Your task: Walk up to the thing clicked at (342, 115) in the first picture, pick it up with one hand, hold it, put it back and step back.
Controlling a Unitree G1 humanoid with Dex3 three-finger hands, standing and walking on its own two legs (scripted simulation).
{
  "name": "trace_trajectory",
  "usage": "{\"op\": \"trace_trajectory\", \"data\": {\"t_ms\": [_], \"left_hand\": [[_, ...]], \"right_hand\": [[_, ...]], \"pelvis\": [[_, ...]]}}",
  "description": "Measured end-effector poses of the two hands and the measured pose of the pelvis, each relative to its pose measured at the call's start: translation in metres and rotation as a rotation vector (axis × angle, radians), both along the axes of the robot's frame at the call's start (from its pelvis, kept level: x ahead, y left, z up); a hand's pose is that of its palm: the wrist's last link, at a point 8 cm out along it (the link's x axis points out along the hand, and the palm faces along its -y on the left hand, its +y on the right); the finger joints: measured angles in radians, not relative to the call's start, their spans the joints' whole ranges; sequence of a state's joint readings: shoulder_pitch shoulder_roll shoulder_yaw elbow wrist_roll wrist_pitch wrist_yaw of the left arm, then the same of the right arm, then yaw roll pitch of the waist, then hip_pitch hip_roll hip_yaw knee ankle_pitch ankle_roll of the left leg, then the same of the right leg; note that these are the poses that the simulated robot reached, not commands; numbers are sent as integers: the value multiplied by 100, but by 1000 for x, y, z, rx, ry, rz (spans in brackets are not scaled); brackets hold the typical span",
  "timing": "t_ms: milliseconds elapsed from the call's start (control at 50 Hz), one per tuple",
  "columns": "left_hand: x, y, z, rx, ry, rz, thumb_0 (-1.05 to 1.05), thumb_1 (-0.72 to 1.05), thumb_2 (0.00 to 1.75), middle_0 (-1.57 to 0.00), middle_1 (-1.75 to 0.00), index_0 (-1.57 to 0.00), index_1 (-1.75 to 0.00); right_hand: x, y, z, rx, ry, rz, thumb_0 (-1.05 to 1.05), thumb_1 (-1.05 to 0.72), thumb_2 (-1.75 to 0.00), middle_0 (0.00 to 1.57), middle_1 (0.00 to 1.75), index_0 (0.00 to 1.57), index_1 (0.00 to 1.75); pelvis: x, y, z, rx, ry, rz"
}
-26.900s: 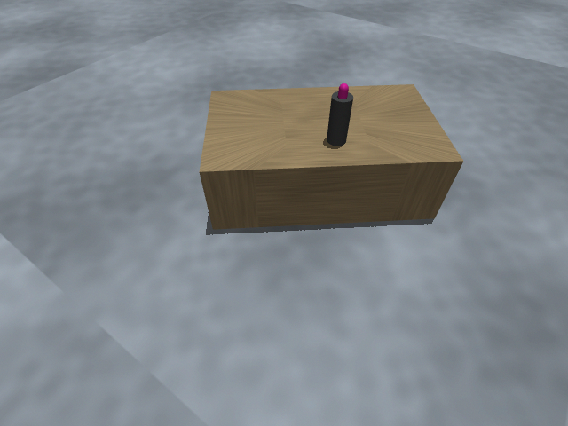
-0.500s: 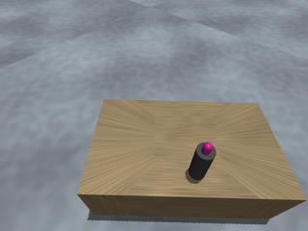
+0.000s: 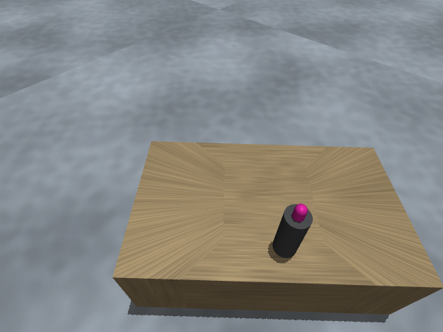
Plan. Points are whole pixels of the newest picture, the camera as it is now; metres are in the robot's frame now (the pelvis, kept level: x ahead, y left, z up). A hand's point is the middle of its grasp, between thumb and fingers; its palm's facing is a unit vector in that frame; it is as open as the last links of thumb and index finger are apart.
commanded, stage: stand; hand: right
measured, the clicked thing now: (292, 228) +0.47 -0.20 -0.29
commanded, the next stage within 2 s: step back in 0.50 s
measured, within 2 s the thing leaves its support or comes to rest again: neither
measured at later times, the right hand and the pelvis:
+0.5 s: hand out of the picture +0.08 -0.26 -0.16, palm faces -0.03 +0.94 -0.35, open 7.4 cm; pelvis +0.00 +0.00 +0.00, yaw +0 degrees
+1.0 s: hand out of the picture +0.00 -0.23 -0.15, palm faces -0.07 +0.90 -0.44, open 7.4 cm; pelvis -0.07 +0.04 -0.02, yaw +1 degrees
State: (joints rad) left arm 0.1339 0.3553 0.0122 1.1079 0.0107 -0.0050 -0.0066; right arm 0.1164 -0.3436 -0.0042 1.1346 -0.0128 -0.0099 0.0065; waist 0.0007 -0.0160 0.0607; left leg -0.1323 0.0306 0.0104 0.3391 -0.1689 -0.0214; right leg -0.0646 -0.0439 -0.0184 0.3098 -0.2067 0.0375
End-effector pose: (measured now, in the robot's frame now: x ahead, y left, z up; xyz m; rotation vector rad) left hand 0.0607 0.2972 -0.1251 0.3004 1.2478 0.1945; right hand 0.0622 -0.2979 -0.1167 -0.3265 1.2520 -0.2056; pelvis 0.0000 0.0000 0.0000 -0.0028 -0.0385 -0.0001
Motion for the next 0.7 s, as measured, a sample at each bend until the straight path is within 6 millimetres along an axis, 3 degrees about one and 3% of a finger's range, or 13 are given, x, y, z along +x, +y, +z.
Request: {"op": "trace_trajectory", "data": {"t_ms": [520, 700], "left_hand": [[7, -3, 2, 6, -11, 8, 1, 90, 90, -20, -30, -21, -30], [4, 13, -4, 43, -44, 35, 1, 90, 90, -20, -30, -21, -30]], "right_hand": [[12, -3, -2, 7, -9, 12, 1, -91, -90, 20, 30, 21, 30], [12, -16, -9, -27, -27, 20, 1, -91, -90, 20, 30, 21, 30]], "pelvis": [[4, -4, -1, 0, 10, 4], [-25, -2, -15, -17, 11, 19]]}}
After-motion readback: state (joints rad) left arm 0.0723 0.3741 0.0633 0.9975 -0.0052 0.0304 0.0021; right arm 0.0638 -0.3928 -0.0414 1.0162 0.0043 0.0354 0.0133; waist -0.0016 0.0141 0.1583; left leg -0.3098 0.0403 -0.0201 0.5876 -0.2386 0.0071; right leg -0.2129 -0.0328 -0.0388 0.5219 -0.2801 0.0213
